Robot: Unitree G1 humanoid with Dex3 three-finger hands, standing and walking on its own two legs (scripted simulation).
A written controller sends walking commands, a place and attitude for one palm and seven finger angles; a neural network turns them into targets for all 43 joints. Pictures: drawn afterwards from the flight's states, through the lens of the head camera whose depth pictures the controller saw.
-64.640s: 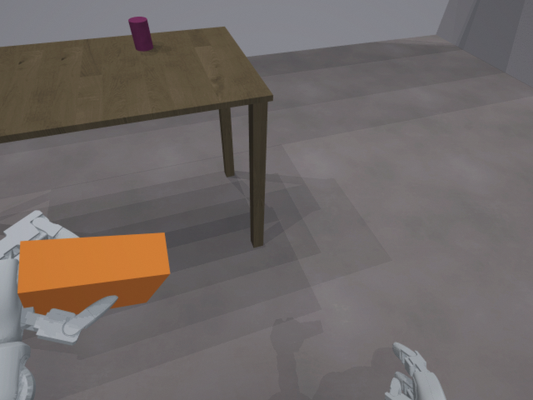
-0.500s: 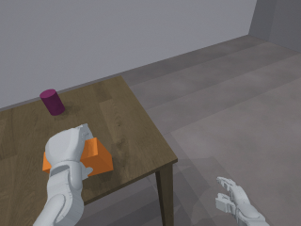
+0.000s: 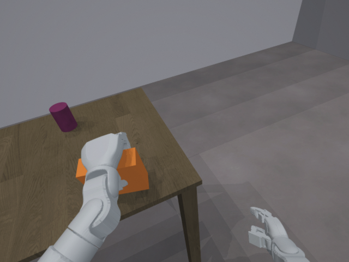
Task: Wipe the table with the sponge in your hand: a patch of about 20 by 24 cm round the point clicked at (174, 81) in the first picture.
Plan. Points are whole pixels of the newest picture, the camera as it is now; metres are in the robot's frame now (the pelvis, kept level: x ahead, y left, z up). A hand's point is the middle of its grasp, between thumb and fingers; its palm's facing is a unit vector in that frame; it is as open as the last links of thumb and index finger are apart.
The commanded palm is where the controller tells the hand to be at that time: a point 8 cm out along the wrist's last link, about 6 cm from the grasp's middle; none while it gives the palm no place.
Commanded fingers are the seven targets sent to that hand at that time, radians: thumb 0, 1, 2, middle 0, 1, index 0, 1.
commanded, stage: slide across to the third lane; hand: left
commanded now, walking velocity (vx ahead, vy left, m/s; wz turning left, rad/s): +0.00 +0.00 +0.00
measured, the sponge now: (119, 178) +0.30 +0.19 +0.05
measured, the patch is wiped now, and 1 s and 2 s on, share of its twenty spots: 0.90 1.00 1.00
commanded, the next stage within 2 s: wipe forward along the third lane in 0.10 s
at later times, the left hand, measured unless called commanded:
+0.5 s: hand (128, 155) +0.33 +0.16 +0.11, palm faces +0.09 -0.13 -0.99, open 9.2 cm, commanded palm +0.31 +0.17 +0.15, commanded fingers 0.00 0.10 1.30 -1.20 -1.60 -1.20 -1.60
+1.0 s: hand (128, 142) +0.37 +0.17 +0.10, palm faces +0.00 -0.07 -1.00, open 9.3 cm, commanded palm +0.36 +0.19 +0.14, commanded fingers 0.00 0.10 1.30 -1.20 -1.60 -1.20 -1.60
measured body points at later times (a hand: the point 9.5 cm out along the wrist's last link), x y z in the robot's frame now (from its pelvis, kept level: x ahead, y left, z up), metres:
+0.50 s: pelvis +0.00 -0.03 +0.00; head -0.04 -0.08 +0.44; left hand +0.32 +0.16 +0.16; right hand +0.23 -0.24 -0.09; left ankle +0.01 +0.11 -0.74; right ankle -0.01 -0.06 -0.74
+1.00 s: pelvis +0.00 -0.05 +0.00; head -0.02 -0.10 +0.44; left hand +0.37 +0.17 +0.16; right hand +0.18 -0.30 -0.12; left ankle +0.01 +0.11 -0.73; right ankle -0.01 -0.06 -0.74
